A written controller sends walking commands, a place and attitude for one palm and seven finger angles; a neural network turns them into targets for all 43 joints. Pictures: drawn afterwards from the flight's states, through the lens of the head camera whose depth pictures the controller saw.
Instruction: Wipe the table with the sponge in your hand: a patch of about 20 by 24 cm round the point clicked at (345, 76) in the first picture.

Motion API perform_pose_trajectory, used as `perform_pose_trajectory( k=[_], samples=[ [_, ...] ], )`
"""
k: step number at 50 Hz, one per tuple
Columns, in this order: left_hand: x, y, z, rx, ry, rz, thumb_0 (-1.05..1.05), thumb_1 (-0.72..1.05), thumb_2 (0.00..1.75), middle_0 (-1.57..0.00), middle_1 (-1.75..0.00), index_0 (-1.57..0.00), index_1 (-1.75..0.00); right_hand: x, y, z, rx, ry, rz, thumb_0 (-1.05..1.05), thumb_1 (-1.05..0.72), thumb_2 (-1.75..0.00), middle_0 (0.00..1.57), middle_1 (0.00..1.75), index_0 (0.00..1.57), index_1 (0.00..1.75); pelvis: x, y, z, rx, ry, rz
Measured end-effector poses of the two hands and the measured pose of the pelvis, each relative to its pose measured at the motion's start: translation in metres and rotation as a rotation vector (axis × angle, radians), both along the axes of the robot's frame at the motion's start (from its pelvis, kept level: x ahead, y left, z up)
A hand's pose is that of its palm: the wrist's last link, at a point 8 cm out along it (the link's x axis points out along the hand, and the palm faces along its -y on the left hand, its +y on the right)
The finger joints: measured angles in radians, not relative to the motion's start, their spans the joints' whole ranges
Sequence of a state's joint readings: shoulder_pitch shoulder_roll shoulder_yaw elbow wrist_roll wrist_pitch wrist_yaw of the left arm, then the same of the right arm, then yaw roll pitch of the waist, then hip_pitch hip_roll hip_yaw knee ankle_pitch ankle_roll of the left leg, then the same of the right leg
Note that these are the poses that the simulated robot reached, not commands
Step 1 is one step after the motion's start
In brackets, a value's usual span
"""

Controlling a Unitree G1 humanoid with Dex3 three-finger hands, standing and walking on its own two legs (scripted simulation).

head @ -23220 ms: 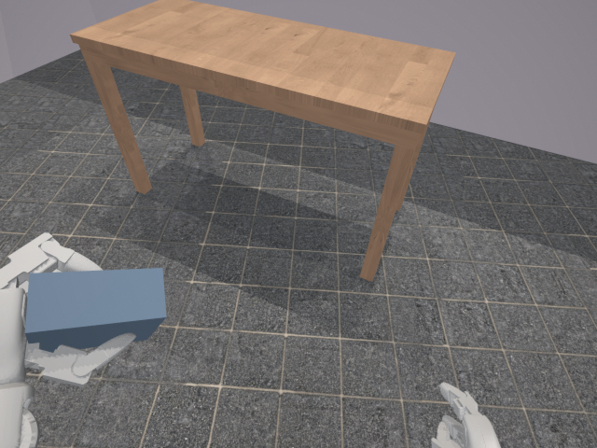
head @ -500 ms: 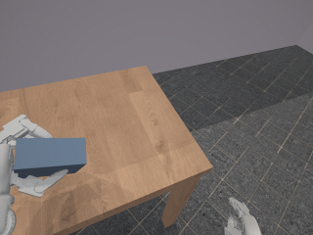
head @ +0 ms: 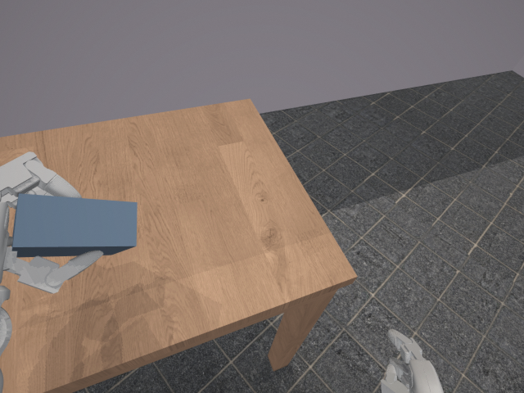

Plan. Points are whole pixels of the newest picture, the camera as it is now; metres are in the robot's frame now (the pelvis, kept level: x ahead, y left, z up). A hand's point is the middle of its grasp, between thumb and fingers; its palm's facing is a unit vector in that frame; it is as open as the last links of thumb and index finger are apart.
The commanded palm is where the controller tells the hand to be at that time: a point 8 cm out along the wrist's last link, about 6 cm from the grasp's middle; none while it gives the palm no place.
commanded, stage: come to a stop and stand still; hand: left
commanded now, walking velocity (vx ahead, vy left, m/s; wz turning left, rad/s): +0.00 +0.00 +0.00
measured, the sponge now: (90, 230) +0.25 +0.24 +0.15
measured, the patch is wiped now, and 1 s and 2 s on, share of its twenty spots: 0.00 0.00 0.00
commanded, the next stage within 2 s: look again from close up in 0.58 s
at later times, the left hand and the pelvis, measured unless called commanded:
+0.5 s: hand (46, 229) +0.23 +0.28 +0.17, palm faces +0.39 -0.85 -0.34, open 9.5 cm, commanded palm +0.17 +0.30 +0.18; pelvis +0.01 +0.02 +0.00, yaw -1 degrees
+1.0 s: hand (55, 254) +0.21 +0.26 +0.15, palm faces +0.36 -0.86 -0.36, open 9.5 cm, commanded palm +0.16 +0.30 +0.18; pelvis +0.00 +0.02 +0.00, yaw +0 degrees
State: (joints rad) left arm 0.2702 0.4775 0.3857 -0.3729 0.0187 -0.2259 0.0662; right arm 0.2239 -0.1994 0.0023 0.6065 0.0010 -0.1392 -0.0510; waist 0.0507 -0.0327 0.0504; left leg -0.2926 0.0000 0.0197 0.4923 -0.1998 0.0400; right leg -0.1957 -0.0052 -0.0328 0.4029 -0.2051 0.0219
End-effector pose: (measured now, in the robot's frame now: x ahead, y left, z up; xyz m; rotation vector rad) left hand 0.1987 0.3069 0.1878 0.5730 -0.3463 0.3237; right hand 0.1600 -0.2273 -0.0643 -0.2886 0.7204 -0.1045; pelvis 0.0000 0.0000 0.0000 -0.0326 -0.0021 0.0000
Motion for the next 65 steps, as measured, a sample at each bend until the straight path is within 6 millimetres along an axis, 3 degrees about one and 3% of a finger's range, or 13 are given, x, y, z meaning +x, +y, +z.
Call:
perform_pose_trajectory(
  k=[2,4,10,12,16,21,26,33,39,50,65],
  samples=[
    [0.008,0.016,0.007,-0.013,-0.052,0.041,-0.01,-0.44,1.03,-0.79,-1.37,-0.80,-1.37,0.000,0.003,-0.001,0.013,0.004,0.007,0.01,-0.90,-0.90,0.21,0.30,0.20,0.30,-0.003,0.001,0.000,0.004,0.000,-0.013],
    [0.013,0.020,0.008,-0.045,-0.068,0.052,-0.01,-0.44,1.03,-0.79,-1.38,-0.80,-1.37,0.001,0.006,0.000,0.033,-0.015,-0.001,0.01,-0.90,-0.90,0.21,0.30,0.20,0.30,-0.003,0.006,-0.001,0.007,0.001,-0.026],
    [0.006,-0.020,-0.017,-0.112,0.051,-0.113,-0.01,-0.44,1.03,-0.79,-1.38,-0.79,-1.38,-0.001,0.014,0.000,0.061,-0.049,-0.046,0.01,-0.90,-0.90,0.21,0.30,0.20,0.30,0.006,0.019,-0.001,0.014,0.005,-0.043],
    [0.002,-0.024,-0.025,-0.112,0.089,-0.145,-0.01,-0.44,1.03,-0.79,-1.38,-0.80,-1.38,-0.002,0.016,0.000,0.052,-0.034,-0.055,0.01,-0.90,-0.90,0.21,0.30,0.20,0.30,0.009,0.020,-0.001,0.014,0.005,-0.036],
    [0.000,-0.004,-0.028,-0.084,0.097,-0.100,-0.01,-0.44,1.03,-0.79,-1.38,-0.80,-1.37,0.000,0.020,0.001,0.022,-0.001,-0.046,0.01,-0.90,-0.90,0.21,0.30,0.20,0.30,0.011,0.019,-0.001,0.012,0.004,-0.018],
    [-0.002,0.018,-0.016,-0.088,0.004,-0.002,-0.01,-0.44,1.03,-0.79,-1.38,-0.80,-1.37,0.011,0.025,0.004,0.003,-0.006,-0.005,0.01,-0.90,-0.90,0.21,0.30,0.20,0.30,0.012,0.020,-0.001,0.005,0.000,-0.005],
    [-0.005,0.006,-0.010,-0.138,-0.047,-0.031,-0.01,-0.44,1.03,-0.79,-1.38,-0.80,-1.38,0.024,0.030,0.010,0.013,-0.054,0.013,0.01,-0.90,-0.90,0.21,0.30,0.20,0.30,0.012,0.025,-0.001,0.000,-0.006,-0.011],
    [-0.009,0.001,-0.022,-0.146,0.028,-0.058,-0.01,-0.44,1.03,-0.79,-1.38,-0.80,-1.38,0.025,0.035,0.016,0.032,-0.093,-0.001,0.01,-0.90,-0.90,0.21,0.30,0.20,0.30,0.006,0.025,-0.001,-0.002,-0.014,-0.011],
    [-0.019,0.008,-0.021,-0.134,0.044,-0.009,-0.01,-0.44,1.03,-0.79,-1.38,-0.80,-1.37,0.012,0.033,0.011,0.031,-0.061,0.000,0.01,-0.90,-0.90,0.21,0.30,0.20,0.30,0.000,0.023,0.000,-0.004,-0.018,-0.005],
    [-0.023,-0.002,-0.024,-0.155,0.054,-0.008,-0.01,-0.44,1.03,-0.79,-1.38,-0.80,-1.38,-0.010,0.023,0.000,0.032,-0.011,-0.026,0.01,-0.90,-0.90,0.21,0.30,0.20,0.30,-0.005,0.019,0.000,-0.005,-0.022,-0.006],
    [-0.010,-0.015,-0.015,-0.116,0.041,-0.034,-0.01,-0.44,1.03,-0.79,-1.38,-0.80,-1.38,-0.002,0.009,0.004,0.042,-0.022,-0.038,0.01,-0.90,-0.90,0.21,0.30,0.20,0.30,0.002,0.005,0.001,0.007,-0.010,-0.013]
  ],
)
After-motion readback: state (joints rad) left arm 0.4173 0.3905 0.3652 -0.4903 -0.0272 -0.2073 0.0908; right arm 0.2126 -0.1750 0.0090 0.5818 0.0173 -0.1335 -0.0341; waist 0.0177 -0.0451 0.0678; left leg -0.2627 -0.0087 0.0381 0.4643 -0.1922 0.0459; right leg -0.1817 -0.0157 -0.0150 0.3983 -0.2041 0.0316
